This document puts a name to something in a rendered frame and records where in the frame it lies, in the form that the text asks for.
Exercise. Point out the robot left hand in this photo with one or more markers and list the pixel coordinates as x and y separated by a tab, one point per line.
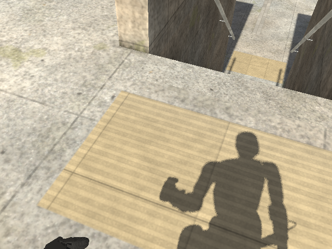
68	243

